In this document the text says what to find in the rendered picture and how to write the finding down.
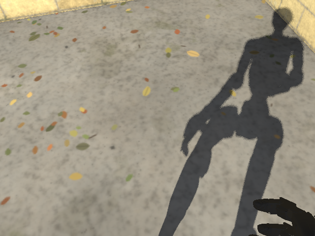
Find right robot hand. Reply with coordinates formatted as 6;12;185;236
248;197;315;236

